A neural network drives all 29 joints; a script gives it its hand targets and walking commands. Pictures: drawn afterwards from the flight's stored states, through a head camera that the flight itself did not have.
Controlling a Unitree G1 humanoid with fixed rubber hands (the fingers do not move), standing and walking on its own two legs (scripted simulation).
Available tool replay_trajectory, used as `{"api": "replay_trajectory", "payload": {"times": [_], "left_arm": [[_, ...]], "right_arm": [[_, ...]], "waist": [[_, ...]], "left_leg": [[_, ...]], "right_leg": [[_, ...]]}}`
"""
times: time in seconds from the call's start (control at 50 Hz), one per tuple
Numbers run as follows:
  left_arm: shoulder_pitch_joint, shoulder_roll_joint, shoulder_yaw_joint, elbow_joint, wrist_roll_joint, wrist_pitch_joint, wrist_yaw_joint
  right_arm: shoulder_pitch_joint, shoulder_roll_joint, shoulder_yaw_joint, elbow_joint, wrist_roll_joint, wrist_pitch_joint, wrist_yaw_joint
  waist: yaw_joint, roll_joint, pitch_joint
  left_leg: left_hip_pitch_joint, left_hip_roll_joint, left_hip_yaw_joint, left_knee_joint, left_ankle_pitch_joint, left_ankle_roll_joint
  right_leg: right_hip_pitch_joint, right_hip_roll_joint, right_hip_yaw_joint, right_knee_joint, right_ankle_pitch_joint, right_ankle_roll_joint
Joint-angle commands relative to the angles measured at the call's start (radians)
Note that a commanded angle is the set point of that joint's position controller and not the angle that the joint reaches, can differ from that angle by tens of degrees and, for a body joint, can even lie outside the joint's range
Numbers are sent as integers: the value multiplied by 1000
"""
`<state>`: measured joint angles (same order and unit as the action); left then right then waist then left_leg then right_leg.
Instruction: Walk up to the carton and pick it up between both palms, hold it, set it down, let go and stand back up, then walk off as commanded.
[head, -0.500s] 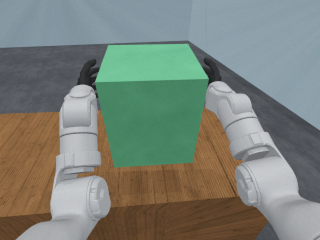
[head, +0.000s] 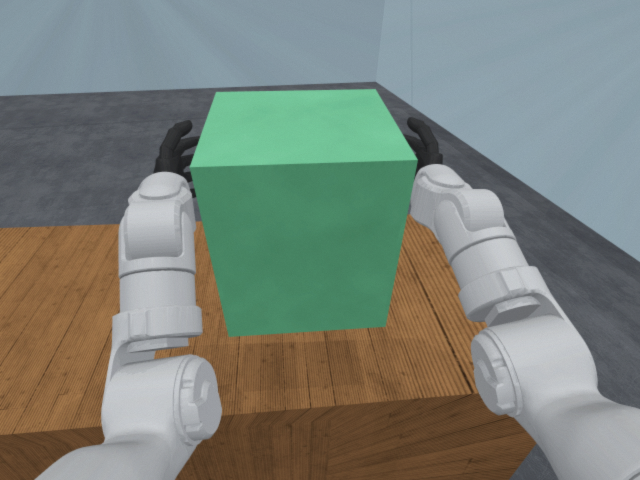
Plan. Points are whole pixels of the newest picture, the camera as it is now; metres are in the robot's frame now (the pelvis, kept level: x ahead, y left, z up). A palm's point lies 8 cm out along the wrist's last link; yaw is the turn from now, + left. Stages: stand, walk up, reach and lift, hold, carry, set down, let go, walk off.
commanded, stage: hold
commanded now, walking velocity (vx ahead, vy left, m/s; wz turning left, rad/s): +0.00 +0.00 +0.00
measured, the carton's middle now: (302, 212) +0.39 +0.01 +0.20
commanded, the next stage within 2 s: none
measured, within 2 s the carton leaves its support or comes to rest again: neither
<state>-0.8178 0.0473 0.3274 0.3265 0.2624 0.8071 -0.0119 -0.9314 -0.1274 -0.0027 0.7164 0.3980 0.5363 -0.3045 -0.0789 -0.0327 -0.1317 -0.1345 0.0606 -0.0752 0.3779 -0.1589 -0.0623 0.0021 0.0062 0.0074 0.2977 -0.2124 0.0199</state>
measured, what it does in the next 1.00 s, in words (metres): stands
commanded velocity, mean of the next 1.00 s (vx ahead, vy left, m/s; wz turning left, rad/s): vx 0.00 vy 0.00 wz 0.00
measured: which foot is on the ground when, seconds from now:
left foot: down 0.00-1.00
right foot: down 0.00-1.00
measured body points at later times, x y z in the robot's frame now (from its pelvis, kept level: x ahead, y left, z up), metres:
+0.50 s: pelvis +0.00 +0.00 +0.00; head -0.09 +0.03 +0.44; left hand +0.38 +0.16 +0.26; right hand +0.38 -0.14 +0.26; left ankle +0.04 +0.15 -0.75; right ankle -0.03 -0.13 -0.75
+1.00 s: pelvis +0.00 +0.00 +0.00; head -0.09 +0.03 +0.44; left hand +0.38 +0.16 +0.26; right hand +0.38 -0.14 +0.26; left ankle +0.04 +0.15 -0.75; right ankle -0.03 -0.13 -0.75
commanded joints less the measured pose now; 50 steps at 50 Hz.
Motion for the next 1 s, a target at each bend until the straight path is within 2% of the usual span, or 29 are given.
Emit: {"api": "replay_trajectory", "payload": {"times": [0.0,0.04,0.06,0.16,0.24,0.46,0.52,0.6,0.68,0.84,0.88,0.92,0.94,0.98], "left_arm": [[-737,-651,-417,-82,-170,-64,-108],[-747,-651,-417,-92,-174,-67,-108],[-752,-647,-410,-86,-174,-69,-106],[-751,-662,-413,-85,-176,-69,-105],[-747,-648,-399,-59,-170,-69,-105],[-755,-656,-410,-76,-176,-69,-104],[-750,-650,-401,-72,-174,-69,-102],[-750,-655,-408,-71,-178,-68,-102],[-762,-647,-395,-60,-175,-73,-103],[-759,-649,-414,-90,-181,-70,-103],[-737,-652,-409,-75,-176,-67,-105],[-748,-649,-400,-73,-170,-68,-105],[-749,-657,-414,-92,-179,-69,-104],[-742,-653,-403,-60,-169,-65,-106]], "right_arm": [[-870,645,274,-318,126,-18,127],[-864,648,272,-315,127,-16,127],[-871,656,285,-321,131,-16,128],[-870,646,272,-305,131,-18,129],[-878,650,273,-305,130,-19,131],[-876,647,271,-308,133,-16,130],[-877,652,280,-313,136,-15,129],[-878,647,271,-307,134,-15,128],[-888,664,280,-302,135,-12,129],[-861,647,274,-301,135,-8,121],[-862,642,272,-311,137,-11,123],[-871,650,278,-308,136,-10,125],[-866,655,278,-315,136,-11,126],[-876,647,272,-307,131,-11,126]], "waist": [[-9,84,-278],[-12,84,-281],[-2,74,-285],[-10,88,-286],[-2,77,-274],[-7,87,-277],[1,77,-289],[-7,81,-283],[4,71,-287],[-16,87,-291],[-16,84,-282],[-1,79,-285],[-5,84,-292],[-10,85,-266]], "left_leg": [[226,-116,76,-17,237,1],[224,-120,77,-19,234,2],[224,-120,78,-19,230,4],[235,-116,78,-16,251,-2],[221,-114,78,-21,228,4],[228,-115,75,-16,245,0],[226,-117,77,-16,244,3],[228,-114,76,-15,244,1],[214,-121,79,-21,215,11],[233,-117,72,-8,261,-2],[231,-116,71,-13,253,-1],[224,-116,75,-12,251,1],[226,-116,73,-13,251,1],[217,-118,76,-19,230,3]], "right_leg": [[-92,94,-34,-66,192,56],[-93,93,-34,-65,191,58],[-93,93,-31,-66,191,60],[-92,96,-34,-70,193,54],[-97,94,-33,-72,175,54],[-104,94,-32,-69,191,54],[-94,94,-32,-68,192,56],[-98,94,-31,-70,194,56],[-98,91,-26,-69,180,60],[-94,94,-29,-64,218,60],[-94,95,-31,-69,203,56],[-92,95,-31,-68,201,60],[-94,94,-30,-67,203,58],[-99,92,-31,-71,185,56]]}}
